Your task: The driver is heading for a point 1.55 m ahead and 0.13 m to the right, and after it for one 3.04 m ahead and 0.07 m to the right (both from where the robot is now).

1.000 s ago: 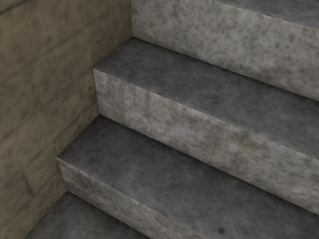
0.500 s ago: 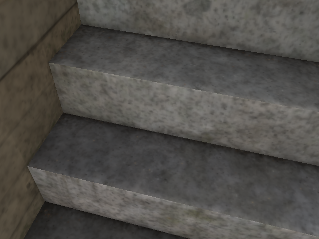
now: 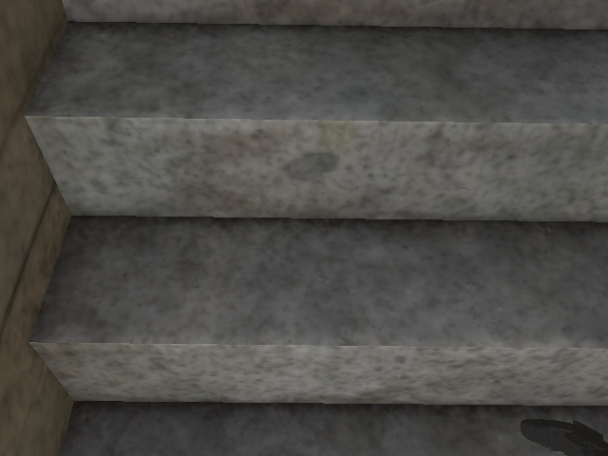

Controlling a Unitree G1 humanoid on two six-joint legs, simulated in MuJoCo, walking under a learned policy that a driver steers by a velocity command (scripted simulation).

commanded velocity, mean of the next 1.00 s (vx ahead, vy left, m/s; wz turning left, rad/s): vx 0.50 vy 0.00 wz -0.36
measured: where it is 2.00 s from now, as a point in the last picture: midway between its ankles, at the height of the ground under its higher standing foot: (576, 140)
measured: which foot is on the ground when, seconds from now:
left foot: down 0.00-0.46, up 0.48-1.00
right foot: up 0.00-0.40, down 0.42-1.00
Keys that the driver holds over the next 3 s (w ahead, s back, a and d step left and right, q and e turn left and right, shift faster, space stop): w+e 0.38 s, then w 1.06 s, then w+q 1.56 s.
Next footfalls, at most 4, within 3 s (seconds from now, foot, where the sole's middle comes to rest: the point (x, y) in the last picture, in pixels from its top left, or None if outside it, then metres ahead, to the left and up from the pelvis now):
0.42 right None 0.35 -0.15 -0.47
1.04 left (346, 268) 0.59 -0.02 -0.26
1.56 right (560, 281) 0.58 -0.34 -0.26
1.98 left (524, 78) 0.80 -0.27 -0.05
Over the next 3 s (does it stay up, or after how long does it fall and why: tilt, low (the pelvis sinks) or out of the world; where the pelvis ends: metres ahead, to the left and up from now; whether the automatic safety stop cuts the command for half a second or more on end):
stays up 1.10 -0.24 0.93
